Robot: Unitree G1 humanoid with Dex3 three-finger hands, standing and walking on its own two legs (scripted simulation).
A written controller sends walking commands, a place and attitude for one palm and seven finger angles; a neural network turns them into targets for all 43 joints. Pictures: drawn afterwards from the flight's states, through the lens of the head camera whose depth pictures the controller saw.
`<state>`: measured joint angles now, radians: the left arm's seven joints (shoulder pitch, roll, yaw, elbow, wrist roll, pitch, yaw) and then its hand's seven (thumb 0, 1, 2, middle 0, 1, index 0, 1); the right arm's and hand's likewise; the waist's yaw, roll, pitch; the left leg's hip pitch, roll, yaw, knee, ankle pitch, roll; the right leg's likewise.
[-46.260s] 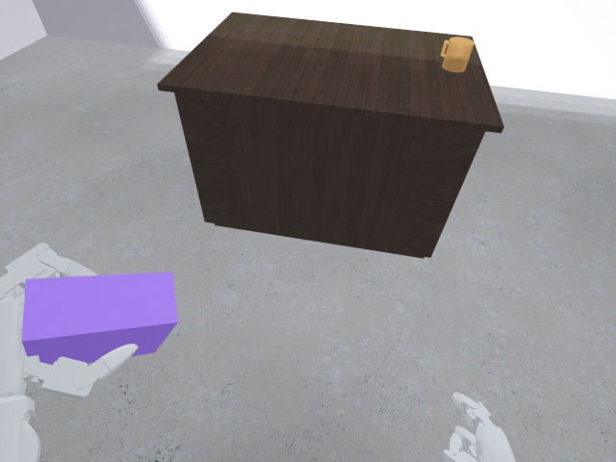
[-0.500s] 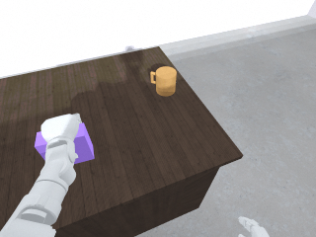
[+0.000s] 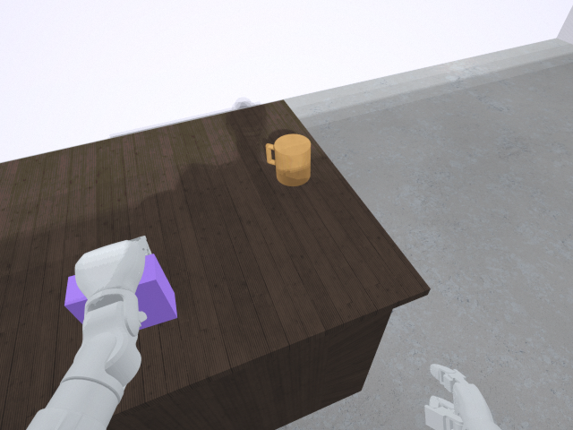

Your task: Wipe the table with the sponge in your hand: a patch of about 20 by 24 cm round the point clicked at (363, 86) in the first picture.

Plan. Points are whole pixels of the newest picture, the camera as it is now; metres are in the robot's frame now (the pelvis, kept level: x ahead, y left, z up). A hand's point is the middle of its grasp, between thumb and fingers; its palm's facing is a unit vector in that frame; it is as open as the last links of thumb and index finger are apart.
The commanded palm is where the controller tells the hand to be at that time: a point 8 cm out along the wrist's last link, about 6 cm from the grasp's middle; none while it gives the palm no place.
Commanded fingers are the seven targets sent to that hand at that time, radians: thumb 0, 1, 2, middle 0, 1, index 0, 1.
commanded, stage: wipe back along the first lane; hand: left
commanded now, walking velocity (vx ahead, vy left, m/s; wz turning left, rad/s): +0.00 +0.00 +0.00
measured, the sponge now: (130, 304) +0.29 +0.29 -0.01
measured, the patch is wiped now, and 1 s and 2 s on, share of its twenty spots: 1.00 1.00 1.00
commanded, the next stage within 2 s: lift the sponge slowly off the table in 0.66 s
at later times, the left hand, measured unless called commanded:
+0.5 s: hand (130, 320) +0.25 +0.26 +0.03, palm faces +0.00 -0.09 -1.00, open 9.5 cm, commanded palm +0.20 +0.25 +0.07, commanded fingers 0.00 0.10 1.30 -1.20 -1.60 -1.20 -1.60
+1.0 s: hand (121, 345) +0.21 +0.25 +0.03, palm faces +0.00 -0.15 -0.99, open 9.5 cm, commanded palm +0.17 +0.24 +0.09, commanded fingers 0.00 0.10 1.30 -1.20 -1.60 -1.20 -1.60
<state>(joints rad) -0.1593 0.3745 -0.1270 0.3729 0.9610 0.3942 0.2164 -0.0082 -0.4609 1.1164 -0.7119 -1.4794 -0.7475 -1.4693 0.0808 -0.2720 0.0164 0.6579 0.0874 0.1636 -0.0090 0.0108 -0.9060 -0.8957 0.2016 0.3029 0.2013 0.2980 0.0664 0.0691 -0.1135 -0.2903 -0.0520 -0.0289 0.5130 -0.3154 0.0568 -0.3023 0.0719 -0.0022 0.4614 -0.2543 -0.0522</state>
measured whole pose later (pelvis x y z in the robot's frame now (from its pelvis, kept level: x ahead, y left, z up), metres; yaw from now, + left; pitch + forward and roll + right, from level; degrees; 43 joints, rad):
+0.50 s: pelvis -0.01 +0.00 +0.00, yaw -1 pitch +2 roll -1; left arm 0.06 0.35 -0.17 0.14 0.96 0.44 0.22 0.02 -0.46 1.11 -0.71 -1.47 -0.76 -1.45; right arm 0.04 -0.26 0.03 0.65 0.09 0.15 0.00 0.01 -0.91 -0.90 0.20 0.30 0.20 0.30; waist 0.08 0.08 -0.10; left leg -0.23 -0.05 -0.01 0.49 -0.30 0.05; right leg -0.26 0.08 0.02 0.46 -0.24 -0.06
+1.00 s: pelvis -0.02 +0.00 +0.00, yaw -2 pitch -1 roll -1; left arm 0.16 0.35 -0.17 0.01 0.94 0.47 0.18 0.01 -0.47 1.10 -0.73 -1.45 -0.77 -1.43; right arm 0.02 -0.25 0.03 0.65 0.08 0.14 -0.01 0.01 -0.91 -0.90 0.20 0.30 0.20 0.30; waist 0.10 0.08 -0.07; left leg -0.18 -0.05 0.00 0.47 -0.28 0.06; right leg -0.21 0.08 0.03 0.44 -0.22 -0.05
